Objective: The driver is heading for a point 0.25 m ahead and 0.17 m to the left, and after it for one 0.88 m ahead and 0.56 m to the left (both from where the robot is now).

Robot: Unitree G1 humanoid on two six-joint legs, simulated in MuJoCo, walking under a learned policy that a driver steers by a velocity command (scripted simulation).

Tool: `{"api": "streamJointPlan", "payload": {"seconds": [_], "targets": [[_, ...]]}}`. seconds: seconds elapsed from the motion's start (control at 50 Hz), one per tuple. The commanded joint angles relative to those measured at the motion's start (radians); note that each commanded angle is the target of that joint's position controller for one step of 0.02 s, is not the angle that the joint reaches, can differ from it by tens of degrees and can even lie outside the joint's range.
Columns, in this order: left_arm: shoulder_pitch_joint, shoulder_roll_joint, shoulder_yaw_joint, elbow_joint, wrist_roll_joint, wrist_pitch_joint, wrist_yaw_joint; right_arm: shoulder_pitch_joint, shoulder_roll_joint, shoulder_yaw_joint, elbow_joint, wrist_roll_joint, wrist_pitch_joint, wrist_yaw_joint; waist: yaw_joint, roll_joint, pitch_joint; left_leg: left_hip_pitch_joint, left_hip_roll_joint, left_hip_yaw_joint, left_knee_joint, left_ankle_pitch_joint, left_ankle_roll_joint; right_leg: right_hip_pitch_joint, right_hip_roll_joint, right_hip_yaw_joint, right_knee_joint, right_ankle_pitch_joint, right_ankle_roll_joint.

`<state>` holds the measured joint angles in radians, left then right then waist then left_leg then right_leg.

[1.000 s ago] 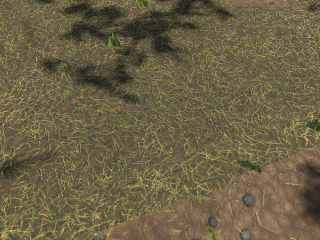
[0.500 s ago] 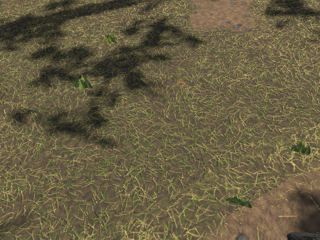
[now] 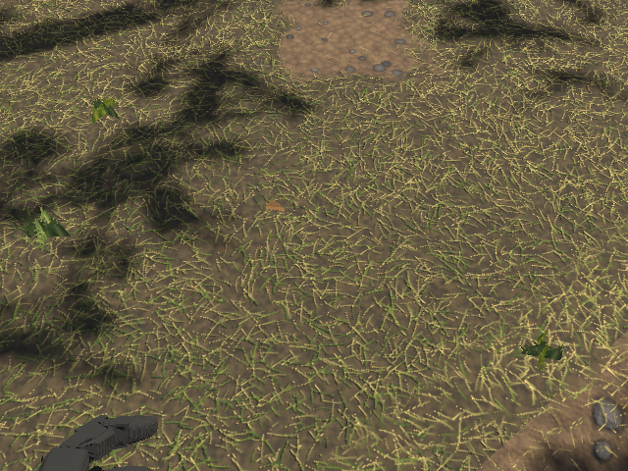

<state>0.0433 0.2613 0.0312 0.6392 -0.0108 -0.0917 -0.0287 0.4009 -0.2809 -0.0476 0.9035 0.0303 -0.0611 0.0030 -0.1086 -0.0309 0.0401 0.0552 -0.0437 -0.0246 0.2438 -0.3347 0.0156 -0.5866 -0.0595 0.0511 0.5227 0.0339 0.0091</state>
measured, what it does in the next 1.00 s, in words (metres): walks ahead, turning left: right foot, then left foot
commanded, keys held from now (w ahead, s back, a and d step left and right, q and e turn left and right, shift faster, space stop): w+q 1.00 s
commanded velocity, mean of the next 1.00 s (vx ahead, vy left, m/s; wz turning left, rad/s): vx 0.50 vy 0.00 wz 0.52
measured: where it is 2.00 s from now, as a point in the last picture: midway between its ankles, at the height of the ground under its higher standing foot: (75, 301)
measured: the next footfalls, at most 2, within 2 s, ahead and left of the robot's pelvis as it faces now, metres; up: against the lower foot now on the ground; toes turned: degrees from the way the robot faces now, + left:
right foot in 0.06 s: +0.22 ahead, -0.13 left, +0.00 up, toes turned +2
left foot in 0.56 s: +0.44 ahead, +0.18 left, +0.00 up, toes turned +23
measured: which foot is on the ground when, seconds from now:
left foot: down 0.00-0.06, up 0.08-0.54, down 0.56-1.00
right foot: up 0.00-0.04, down 0.06-0.58, up 0.60-1.00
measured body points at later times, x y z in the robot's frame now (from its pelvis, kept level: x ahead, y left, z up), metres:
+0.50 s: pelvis +0.27 +0.01 +0.00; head +0.30 +0.03 +0.45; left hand +0.22 +0.30 -0.13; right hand +0.54 -0.17 -0.09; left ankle +0.40 +0.18 -0.71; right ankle +0.18 -0.14 -0.73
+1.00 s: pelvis +0.54 +0.13 +0.00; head +0.56 +0.16 +0.45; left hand +0.61 +0.46 -0.07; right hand +0.73 -0.10 -0.10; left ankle +0.40 +0.16 -0.73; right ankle +0.77 +0.10 -0.71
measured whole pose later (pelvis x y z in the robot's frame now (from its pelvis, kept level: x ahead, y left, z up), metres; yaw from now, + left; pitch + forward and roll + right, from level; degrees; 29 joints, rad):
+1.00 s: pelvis +0.54 +0.13 +0.00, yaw +34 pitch +2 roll +0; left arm 0.01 0.28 0.04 0.69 0.00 -0.11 -0.03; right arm 0.37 -0.30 -0.08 0.74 0.03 -0.03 -0.02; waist -0.09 -0.04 0.03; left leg -0.07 -0.11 -0.18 0.40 -0.35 0.07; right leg -0.56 -0.02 0.09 0.50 0.04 0.05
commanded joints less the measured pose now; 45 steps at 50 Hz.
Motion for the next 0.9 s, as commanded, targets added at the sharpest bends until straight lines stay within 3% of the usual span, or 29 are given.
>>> {"api": "streamJointPlan", "payload": {"seconds": [0.02,0.04,0.06,0.08,0.1,0.12,0.14,0.16,0.2,0.28,0.38,0.48,0.52,0.54,0.56,0.58,0.6,0.62,0.64,0.66,0.68,0.7,0.78,0.86,0.9], "targets": [[0.070,0.143,0.053,-0.047,-0.002,-0.022,0.002,-0.037,-0.199,-0.049,-0.055,0.000,0.004,-0.012,0.130,0.109,-0.031,-0.087,0.256,-0.152,0.104,0.552,0.128,0.229,0.037,-0.020,-0.046,-0.062,-0.038],[0.208,0.183,0.076,-0.012,0.001,-0.021,0.010,-0.035,-0.174,-0.039,-0.059,-0.011,0.007,-0.010,0.199,0.099,-0.129,-0.143,0.199,-0.120,0.282,0.592,0.097,0.439,0.034,-0.031,-0.043,-0.072,-0.067],[0.378,0.253,0.094,0.005,0.020,-0.016,0.022,-0.031,-0.100,-0.012,-0.093,-0.038,0.007,-0.008,0.260,-0.004,-0.301,-0.321,0.124,-0.077,0.592,0.355,0.058,0.732,-0.150,0.144,0.006,-0.098,-0.126],[0.407,0.322,0.105,0.025,0.029,-0.007,0.016,0.132,0.015,0.020,-0.111,-0.014,-0.010,-0.003,0.174,-0.318,-0.457,-0.652,-0.014,-0.041,0.924,-0.232,0.006,1.006,-0.381,0.612,-0.122,-0.329,-0.277],[0.393,0.208,0.080,0.015,0.022,-0.006,0.014,0.085,-0.102,-0.005,-0.089,0.014,-0.015,-0.002,0.211,-0.220,-0.403,-0.749,0.037,-0.125,1.039,-0.233,0.006,0.948,-0.353,0.673,-0.208,-0.480,-0.259],[0.327,0.157,0.063,0.014,0.015,-0.008,0.018,-0.020,-0.159,-0.024,-0.116,0.026,-0.016,-0.003,0.215,-0.145,-0.245,-0.804,0.077,-0.103,1.060,-0.144,0.011,0.828,-0.321,0.497,-0.217,-0.452,-0.218],[0.266,0.139,0.055,0.017,0.018,-0.009,0.019,-0.073,-0.150,-0.025,-0.127,0.016,-0.015,-0.007,0.191,-0.075,-0.170,-0.780,0.120,-0.083,1.036,-0.064,0.007,0.704,-0.283,0.380,-0.234,-0.329,-0.201],[0.222,0.114,0.049,0.024,0.020,-0.011,0.017,-0.100,-0.140,-0.030,-0.134,0.001,-0.010,-0.007,0.166,-0.063,-0.110,-0.751,0.145,-0.084,0.986,-0.016,0.004,0.601,-0.247,0.285,-0.263,-0.232,-0.193],[0.176,0.097,0.049,0.037,0.027,-0.023,0.018,-0.077,-0.101,-0.031,-0.136,0.006,0.015,-0.002,0.121,-0.085,-0.073,-0.666,0.175,-0.082,0.940,0.032,-0.004,0.490,-0.217,0.166,-0.328,-0.154,-0.192],[0.159,0.130,0.065,0.073,0.021,-0.038,0.025,-0.141,-0.060,-0.025,-0.178,-0.006,0.047,0.001,0.101,-0.036,-0.004,-0.719,0.192,-0.080,0.813,0.126,-0.026,0.443,-0.229,0.021,-0.401,-0.056,-0.214],[0.183,0.177,0.081,0.103,0.016,-0.022,0.038,-0.279,-0.045,-0.014,-0.221,-0.009,0.034,0.035,0.146,-0.006,0.029,-0.683,0.168,-0.009,0.531,0.358,-0.017,0.480,-0.197,-0.159,-0.411,-0.011,-0.181],[0.239,0.218,0.099,0.144,-0.013,0.009,0.038,-0.389,-0.069,-0.019,-0.285,-0.011,0.038,0.055,0.168,-0.007,0.060,-0.699,0.139,0.051,0.409,0.262,0.038,0.634,-0.240,-0.219,-0.335,0.082,-0.148],[0.226,0.249,0.107,0.144,-0.024,0.023,0.040,-0.343,-0.100,-0.037,-0.292,-0.013,0.044,0.056,0.124,-0.036,0.007,-0.593,0.077,0.110,0.403,0.156,0.078,0.671,-0.239,-0.250,-0.197,0.400,-0.126],[0.211,0.255,0.108,0.141,-0.031,0.033,0.040,-0.238,-0.131,-0.057,-0.271,-0.010,0.048,0.052,0.058,-0.037,-0.055,-0.452,0.028,0.142,0.378,0.141,0.106,0.653,-0.218,-0.276,-0.040,0.539,-0.107],[0.211,0.232,0.098,0.137,-0.029,0.037,0.042,-0.064,-0.191,-0.093,-0.221,-0.005,0.053,0.040,-0.028,-0.013,-0.147,-0.199,-0.023,0.144,0.335,0.183,0.143,0.551,-0.174,-0.303,0.189,0.525,-0.071],[0.244,0.156,0.069,0.114,0.014,0.030,0.044,0.062,-0.294,-0.125,-0.194,0.004,0.064,0.017,-0.046,0.168,-0.226,0.082,0.152,-0.146,0.313,0.223,0.214,0.271,-0.111,-0.308,0.533,0.016,-0.014],[0.290,0.063,0.036,0.054,0.023,0.001,0.039,-0.018,-0.362,-0.122,-0.239,0.000,0.047,0.021,0.066,0.333,-0.348,0.306,0.359,-0.768,0.110,-0.069,0.419,-0.102,0.110,-0.116,0.839,-0.646,0.039],[0.182,0.170,0.053,0.046,-0.015,-0.032,0.027,-0.013,-0.268,-0.095,-0.254,-0.004,0.028,0.034,-0.012,0.170,-0.356,0.299,0.380,-0.798,0.008,-0.137,0.386,-0.204,0.062,0.050,0.888,-0.605,0.017],[0.123,0.183,0.056,0.024,-0.040,-0.048,0.022,-0.034,-0.217,-0.081,-0.243,-0.010,0.011,0.035,-0.002,0.141,-0.226,0.204,0.350,-0.654,0.014,-0.082,0.344,-0.254,0.022,0.034,0.846,-0.518,-0.008],[0.121,0.170,0.053,0.035,-0.021,-0.055,0.030,-0.089,-0.187,-0.071,-0.245,-0.009,0.002,0.035,0.044,0.053,-0.143,0.058,0.302,-0.531,0.026,0.046,0.305,-0.206,-0.025,0.034,0.754,-0.437,-0.015],[0.125,0.177,0.059,0.045,0.009,-0.052,0.039,-0.148,-0.152,-0.061,-0.254,-0.014,0.000,0.030,0.080,0.053,-0.113,-0.053,0.264,-0.438,0.027,0.168,0.279,-0.132,-0.055,0.039,0.662,-0.385,-0.011],[0.142,0.179,0.063,0.051,0.017,-0.042,0.037,-0.178,-0.137,-0.053,-0.271,-0.024,0.000,0.025,0.107,0.071,-0.099,-0.125,0.237,-0.391,0.008,0.246,0.273,-0.071,-0.067,0.042,0.627,-0.349,-0.006],[0.103,0.130,0.052,0.033,0.029,-0.010,0.036,-0.145,-0.169,-0.063,-0.261,-0.018,-0.005,0.000,0.112,0.057,-0.068,-0.234,0.196,-0.283,-0.027,0.424,0.279,-0.040,-0.043,0.010,0.442,-0.235,0.049],[-0.042,0.090,0.033,-0.004,0.021,-0.014,0.024,-0.093,-0.177,-0.067,-0.240,-0.010,0.006,-0.018,0.057,0.099,-0.030,-0.285,0.132,-0.223,-0.016,0.322,0.217,0.020,0.015,0.001,0.137,0.019,0.067],[-0.100,0.092,0.031,-0.021,0.010,-0.021,0.014,-0.058,-0.183,-0.069,-0.225,-0.007,0.010,-0.021,0.033,0.108,-0.019,-0.292,0.139,-0.247,-0.008,0.269,0.203,0.066,0.041,-0.001,0.054,0.074,0.064]]}}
